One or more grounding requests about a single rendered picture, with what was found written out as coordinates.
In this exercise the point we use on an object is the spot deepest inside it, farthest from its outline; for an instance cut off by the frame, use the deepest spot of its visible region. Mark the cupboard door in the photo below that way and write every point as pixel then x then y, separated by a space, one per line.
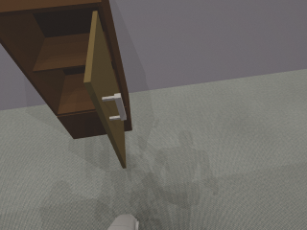
pixel 99 81

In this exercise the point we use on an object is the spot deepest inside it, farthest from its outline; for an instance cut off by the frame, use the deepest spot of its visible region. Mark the handle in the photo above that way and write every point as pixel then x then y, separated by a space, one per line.
pixel 120 106

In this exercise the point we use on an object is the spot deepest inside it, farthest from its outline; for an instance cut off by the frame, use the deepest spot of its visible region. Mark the robot left thigh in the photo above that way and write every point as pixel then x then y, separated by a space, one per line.
pixel 124 222

